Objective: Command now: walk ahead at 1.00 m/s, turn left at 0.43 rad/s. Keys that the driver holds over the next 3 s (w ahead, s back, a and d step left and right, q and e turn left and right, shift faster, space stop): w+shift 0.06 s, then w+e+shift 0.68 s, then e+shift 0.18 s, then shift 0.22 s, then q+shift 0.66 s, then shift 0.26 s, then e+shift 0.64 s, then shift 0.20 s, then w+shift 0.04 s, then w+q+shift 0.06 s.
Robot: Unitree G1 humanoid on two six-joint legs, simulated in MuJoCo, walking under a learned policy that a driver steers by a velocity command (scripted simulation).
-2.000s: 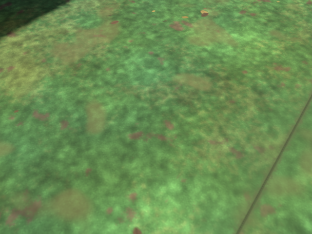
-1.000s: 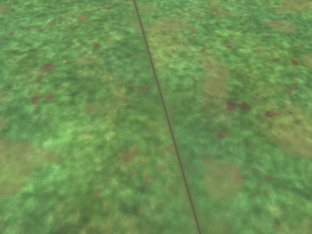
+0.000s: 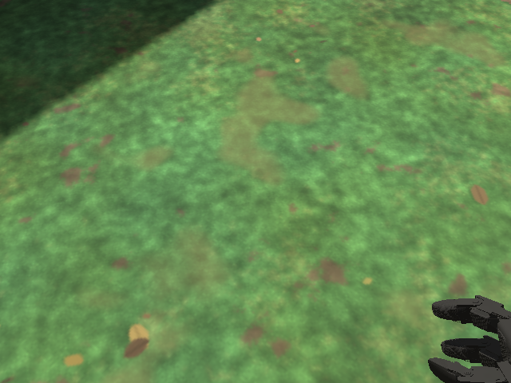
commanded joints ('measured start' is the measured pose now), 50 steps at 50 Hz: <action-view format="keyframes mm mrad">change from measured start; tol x64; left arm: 1 -76 174 20 -63 -1 -13 10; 50 42 96 27 -210 -62 104 26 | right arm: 1 15 -38 3 -25 -8 -16 -5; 50 305 -133 -63 -42 3 -89 -104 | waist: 1 -124 -117 89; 50 -111 227 -562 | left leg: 1 299 -114 111 -111 -42 45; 6 1293 393 -806 -364 -391 202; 25 826 183 201 -263 1289 -141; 29 -84 -122 -94 999 -485 -148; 48 1177 286 -392 -178 941 -66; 50 1193 463 -843 -343 314 200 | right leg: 1 -182 -233 17 13 1233 -132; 4 -292 -242 13 686 1299 -139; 6 -850 17 238 1406 -150 -125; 25 -462 106 21 566 355 -244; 29 240 -204 896 309 165 -586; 37 -628 0 608 -19 221 -397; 43 -405 89 538 264 900 -198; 50 -837 78 473 1452 -239 24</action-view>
